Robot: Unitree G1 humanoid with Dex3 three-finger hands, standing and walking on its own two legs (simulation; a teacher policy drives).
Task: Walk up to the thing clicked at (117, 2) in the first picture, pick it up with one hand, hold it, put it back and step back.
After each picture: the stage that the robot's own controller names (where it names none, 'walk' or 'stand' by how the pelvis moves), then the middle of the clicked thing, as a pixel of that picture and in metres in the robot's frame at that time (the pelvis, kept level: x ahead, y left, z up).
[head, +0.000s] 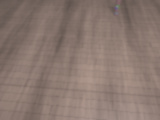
stand; (117, 7) +2.21 -0.52 -0.65
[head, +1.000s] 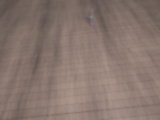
walk; (91, 18) +2.11 -0.01 -0.62
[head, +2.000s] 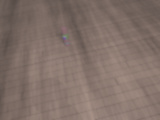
walk; (65, 36) +1.48 +0.30 -0.64
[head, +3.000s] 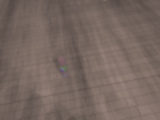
walk; (63, 67) +1.01 +0.27 -0.65
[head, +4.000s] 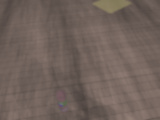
walk; (62, 102) +0.64 +0.22 -0.64
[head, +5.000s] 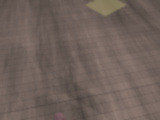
stand; out of the picture +0.44 +0.17 -0.62
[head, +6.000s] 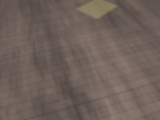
stand; out of the picture +0.40 +0.19 -0.65
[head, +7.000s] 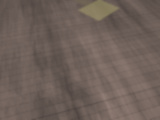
stand; out of the picture +0.37 +0.19 -0.66
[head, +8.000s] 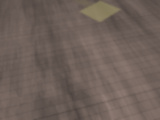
stand; out of the picture +0.38 +0.19 -0.66
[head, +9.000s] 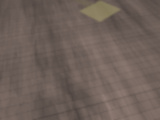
stand; out of the picture +0.38 +0.19 -0.66
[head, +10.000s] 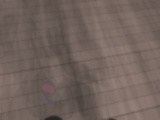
go down; (50, 93) +0.42 +0.18 -0.47
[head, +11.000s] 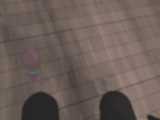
go down; (33, 67) +0.46 +0.21 -0.28
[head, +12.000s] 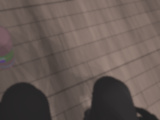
close in; (2, 51) +0.44 +0.24 -0.19
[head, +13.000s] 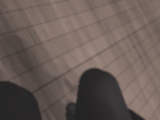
close; out of the picture +0.43 +0.26 -0.16
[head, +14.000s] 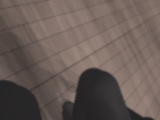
lift; out of the picture +0.42 +0.27 -0.16
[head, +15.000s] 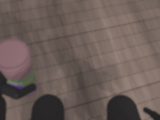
lift; (21, 75) +0.34 +0.21 +0.00
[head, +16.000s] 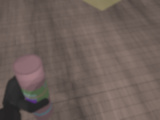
hold; (36, 92) +0.31 +0.16 +0.05
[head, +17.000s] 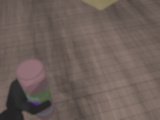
hold; (39, 93) +0.31 +0.16 +0.04
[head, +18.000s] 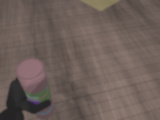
hold; (38, 93) +0.31 +0.16 +0.04
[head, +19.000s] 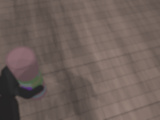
crouch; (30, 78) +0.37 +0.17 -0.02
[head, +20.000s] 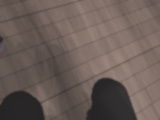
lower; out of the picture +0.50 +0.24 -0.05
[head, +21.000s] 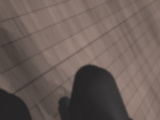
lower; out of the picture +0.45 +0.27 -0.17
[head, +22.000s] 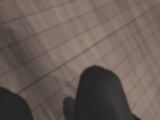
lower; out of the picture +0.44 +0.28 -0.16
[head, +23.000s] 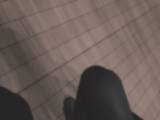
lower; out of the picture +0.44 +0.28 -0.16
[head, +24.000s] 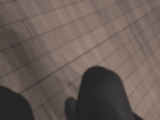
lower; out of the picture +0.44 +0.28 -0.15
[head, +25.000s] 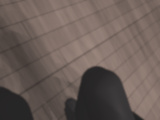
open; out of the picture +0.44 +0.28 -0.16
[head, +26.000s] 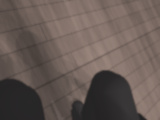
stand; out of the picture +0.44 +0.27 -0.18
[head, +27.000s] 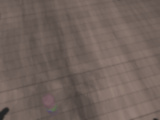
stand; (50, 106) +0.42 +0.19 -0.51
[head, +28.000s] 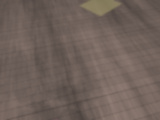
stand; out of the picture +0.40 +0.18 -0.60
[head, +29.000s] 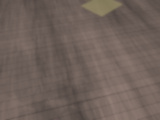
stand; out of the picture +0.40 +0.18 -0.60
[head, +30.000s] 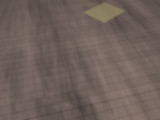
stand; out of the picture +0.41 +0.17 -0.65
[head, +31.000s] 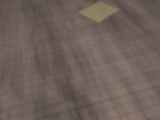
stand; out of the picture +0.39 +0.20 -0.66
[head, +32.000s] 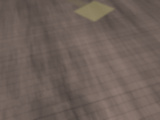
stand; out of the picture +0.38 +0.21 -0.66
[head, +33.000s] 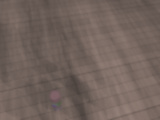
walk; (56, 101) +0.49 +0.15 -0.63
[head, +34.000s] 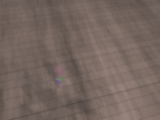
walk; (59, 77) +0.73 +0.18 -0.64
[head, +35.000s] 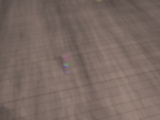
stand; (66, 64) +1.04 +0.21 -0.64
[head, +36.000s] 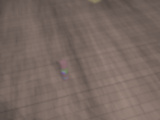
stand; (64, 70) +0.98 +0.19 -0.65
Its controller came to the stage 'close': yes
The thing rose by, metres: 0.68
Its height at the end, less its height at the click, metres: +0.00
